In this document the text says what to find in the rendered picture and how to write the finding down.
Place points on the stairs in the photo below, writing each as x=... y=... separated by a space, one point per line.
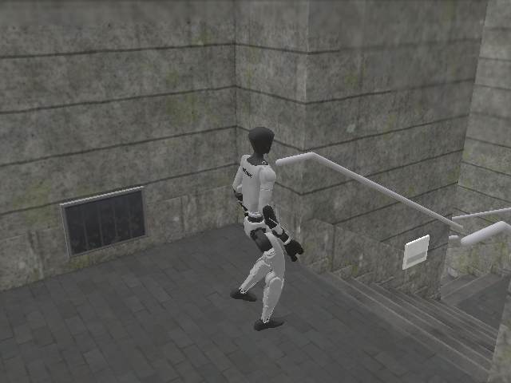
x=455 y=289
x=465 y=340

